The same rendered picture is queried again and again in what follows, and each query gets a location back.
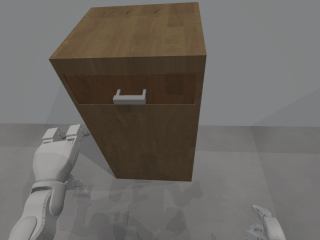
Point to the robot left hand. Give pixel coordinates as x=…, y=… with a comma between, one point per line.
x=55, y=159

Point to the drawer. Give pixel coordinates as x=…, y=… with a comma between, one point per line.
x=161, y=87

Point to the cabinet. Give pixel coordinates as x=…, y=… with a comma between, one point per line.
x=139, y=141

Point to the handle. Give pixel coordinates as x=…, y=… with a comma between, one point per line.
x=129, y=99

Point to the robot left forearm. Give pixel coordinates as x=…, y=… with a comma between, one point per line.
x=41, y=212

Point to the robot right hand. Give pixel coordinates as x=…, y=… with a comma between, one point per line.
x=271, y=228

